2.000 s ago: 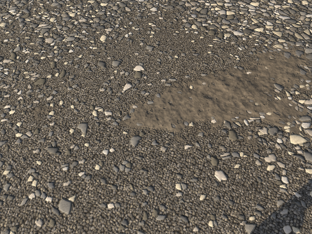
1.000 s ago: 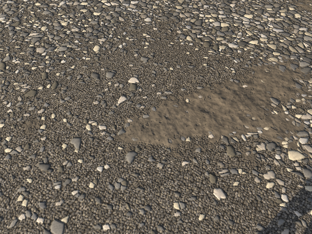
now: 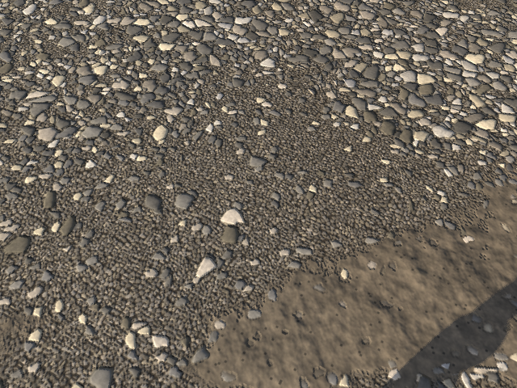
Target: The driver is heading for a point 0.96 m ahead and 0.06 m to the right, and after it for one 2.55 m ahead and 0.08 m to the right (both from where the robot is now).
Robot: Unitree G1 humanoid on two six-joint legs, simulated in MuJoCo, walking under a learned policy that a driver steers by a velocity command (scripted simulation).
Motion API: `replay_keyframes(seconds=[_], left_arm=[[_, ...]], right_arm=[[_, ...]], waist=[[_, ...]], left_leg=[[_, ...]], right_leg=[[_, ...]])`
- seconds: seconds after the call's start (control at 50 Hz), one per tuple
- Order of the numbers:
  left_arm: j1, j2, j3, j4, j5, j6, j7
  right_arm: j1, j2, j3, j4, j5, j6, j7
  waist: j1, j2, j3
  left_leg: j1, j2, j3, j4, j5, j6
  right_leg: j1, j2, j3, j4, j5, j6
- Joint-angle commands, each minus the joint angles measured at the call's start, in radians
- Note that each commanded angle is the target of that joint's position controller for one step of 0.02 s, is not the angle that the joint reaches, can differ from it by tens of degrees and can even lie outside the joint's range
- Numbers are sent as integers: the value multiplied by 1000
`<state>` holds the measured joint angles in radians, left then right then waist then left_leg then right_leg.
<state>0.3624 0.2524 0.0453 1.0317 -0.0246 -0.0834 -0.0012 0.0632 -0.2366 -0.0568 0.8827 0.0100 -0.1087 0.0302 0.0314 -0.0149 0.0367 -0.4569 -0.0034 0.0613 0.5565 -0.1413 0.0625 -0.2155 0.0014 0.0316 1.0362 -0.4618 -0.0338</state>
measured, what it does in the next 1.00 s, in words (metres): walks ahead: right foot, then left foot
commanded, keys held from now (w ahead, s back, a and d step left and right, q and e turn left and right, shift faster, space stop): w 0.50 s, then no key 0.50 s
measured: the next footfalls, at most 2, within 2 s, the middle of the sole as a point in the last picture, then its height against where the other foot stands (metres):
right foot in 0.46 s outside the picture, level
left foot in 0.90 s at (241, 339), level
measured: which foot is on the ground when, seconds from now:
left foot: down 0.00-0.48, up 0.50-0.88, down 0.90-1.00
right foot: up 0.00-0.44, down 0.46-1.00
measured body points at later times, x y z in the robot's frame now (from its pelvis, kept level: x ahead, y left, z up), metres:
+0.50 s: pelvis +0.29 -0.04 -0.01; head +0.33 -0.05 +0.44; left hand +0.49 +0.20 -0.10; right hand +0.25 -0.31 -0.15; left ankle +0.10 +0.09 -0.70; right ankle +0.41 -0.14 -0.73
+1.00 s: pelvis +0.46 -0.04 +0.01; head +0.48 -0.03 +0.46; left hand +0.53 +0.21 -0.14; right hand +0.58 -0.30 -0.12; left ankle +0.53 +0.08 -0.73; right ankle +0.41 -0.14 -0.73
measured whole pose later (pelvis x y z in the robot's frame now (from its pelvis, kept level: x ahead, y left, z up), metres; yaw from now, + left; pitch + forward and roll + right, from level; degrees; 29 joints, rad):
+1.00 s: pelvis +0.46 -0.04 +0.01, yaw -1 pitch +1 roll -1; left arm 0.18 0.23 0.04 1.02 0.01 -0.04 0.02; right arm 0.11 -0.22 -0.06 0.97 -0.01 -0.02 -0.02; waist 0.03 -0.01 0.00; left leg -0.37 0.03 0.00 0.51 -0.16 0.00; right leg -0.16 0.03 -0.06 0.47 -0.33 -0.02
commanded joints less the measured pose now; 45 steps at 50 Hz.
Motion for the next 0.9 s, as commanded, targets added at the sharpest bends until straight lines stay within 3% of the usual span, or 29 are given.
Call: replay_keyframes(seconds=[0.02, 0.04, 0.06, 0.1, 0.12, 0.18, 0.26, 0.32, 0.38, 0.42, 0.44, 0.46, 0.48, 0.5, 0.52, 0.54, 0.56, 0.58, 0.62, 0.68, 0.72, 0.78, 0.86, 0.88, 0.9], left_arm=[[-89, 123, 22, -102, -18, -50, 2], [-91, 118, 32, -100, -3, -38, 9], [-66, 92, 32, -94, 1, -23, 9], [-48, 52, 29, -91, 5, -1, 12], [-73, 53, 30, -102, 7, 5, 14], [-189, 60, 34, -143, 19, 6, 13], [-333, 36, 23, -180, 13, -3, -1], [-418, 37, 16, -207, 6, -6, -15], [-457, 56, 16, -235, 3, -15, -33], [-399, 88, 29, -228, 2, -21, -39], [-307, 114, 44, -203, 4, -22, -38], [-133, 163, 71, -148, 7, -22, -32], [50, 244, 92, -111, 19, -18, -22], [86, 284, 96, -90, 18, -16, -31], [44, 189, 67, -105, 14, -18, -31], [-56, 150, 54, -127, 18, -22, -26], [-142, 128, 44, -147, 26, -24, -27], [-186, 100, 37, -150, 32, -26, -30], [-195, 65, 25, -129, 46, -28, -32], [-198, 94, 25, -105, 49, -27, -12], [-212, 111, 26, -100, 44, -15, 1], [-172, 129, 27, -73, 39, 1, 9], [-172, 114, 21, -46, 27, 22, 12], [-182, 104, 17, -43, 18, 26, 14], [-143, 87, 13, -32, 18, 27, 14]], right_arm=[[176, -125, -27, 9, -8, 1, -7], [136, -93, -18, 5, -16, -4, -4], [127, -80, -13, 11, -22, -5, 0], [153, -96, -17, 29, -16, -9, -1], [168, -116, -21, 37, -16, -10, -7], [216, -139, -26, 54, -14, -5, -26], [276, -147, -26, 73, -3, 3, -37], [336, -154, -29, 102, 4, 12, -39], [355, -164, -38, 120, 8, 28, -45], [332, -179, -45, 117, 9, 38, -48], [307, -181, -45, 112, 9, 44, -48], [299, -156, -35, 104, 5, 48, -48], [322, -121, -17, 79, -16, 48, -49], [445, 15, 19, 83, -8, 24, -35], [368, -98, -5, 88, 15, 1, -32], [280, -143, -17, 62, 32, -12, -32], [246, -139, -18, 61, 25, -12, -41], [231, -132, -27, 63, 9, -3, -50], [278, -86, -27, 74, 5, 27, -55], [253, -54, -22, 60, -6, 51, -62], [197, -47, -15, 46, -12, 56, -61], [121, -60, -13, 36, -6, 65, -57], [75, -81, -19, 31, -12, 72, -54], [93, -83, -21, 40, -19, 69, -53], [108, -112, -29, 48, -28, 67, -55]], waist=[[-94, 74, -140], [-58, 70, -100], [-32, 86, -83], [-11, 84, -57], [-9, 77, -40], [-31, 60, -8], [-73, 70, 19], [-101, 70, 44], [-93, 77, 54], [-49, 99, 15], [6, 108, -42], [80, 89, -147], [122, -50, -301], [46, -311, -415], [76, -191, -355], [58, -142, -222], [19, -41, -163], [-10, -11, -120], [-59, -46, -117], [-87, -56, -107], [-78, -59, -118], [-42, -64, -131], [-41, -61, -93], [-62, -50, -91], [-60, -10, -96]], left_leg=[[516, 308, -440, -302, -5, 187], [408, 269, -362, -334, 50, 168], [340, 249, -320, -365, 66, 163], [279, 235, -263, -409, 110, 177], [271, 235, -242, -425, 135, 183], [300, 223, -190, -447, 179, 175], [313, 182, -109, -458, 165, 136], [400, 212, -108, -435, 148, 134], [513, 265, -121, -373, 205, 120], [545, 274, -117, -296, 376, 99], [535, 250, -92, -188, 543, 82], [459, 194, -51, 13, 591, 53], [233, 122, -2, 349, 275, 15], [-144, -64, -67, 659, -407, -38], [-245, -19, -187, 770, -446, -24], [-281, 22, -165, 786, -370, -17], [-222, 73, -137, 747, -293, -26], [-167, 98, -127, 692, -264, -37], [-51, 119, -126, 612, -235, -42], [-25, 113, -108, 435, -139, -66], [20, 106, -91, 270, -33, -75], [73, 81, -75, 131, 76, -78], [112, 68, -78, 0, 51, -53], [168, 59, -69, -83, 112, -38], [240, 80, -96, -151, 283, -19]], right_leg=[[-515, -100, 38, 253, 93, -28], [-454, -134, 41, 184, 144, -27], [-399, -148, 42, 151, 173, -25], [-378, -158, 30, 90, 197, -12], [-405, -162, 26, 51, 231, -3], [-489, -162, 19, -125, 389, 23], [-434, -116, -28, -371, 569, 25], [-443, -97, -34, -457, 566, 18], [-462, -89, -24, -509, 476, -14], [-355, -58, -48, -529, 401, -41], [-216, -22, -80, -544, 391, -61], [26, -12, -84, -535, 410, -92], [340, -213, 158, -515, 416, -158], [625, -401, 642, -668, 200, -314], [574, -376, 654, -724, 212, -275], [433, -354, 480, -717, 419, -237], [281, -321, 342, -716, 658, -219], [161, -287, 239, -726, 818, -209], [49, -248, 138, -758, 943, -200], [-7, -221, 41, -779, 1061, -211], [-16, -190, -16, -779, 1053, -189], [17, -185, -28, -780, 978, -174], [45, -201, 12, -728, 784, -159], [36, -182, 11, -689, 709, -134], [24, -140, 8, -646, 610, -91]])
Over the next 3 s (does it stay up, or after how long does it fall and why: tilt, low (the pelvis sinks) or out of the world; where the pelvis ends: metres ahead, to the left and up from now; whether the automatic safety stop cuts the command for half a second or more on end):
stays up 0.90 -0.06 0.02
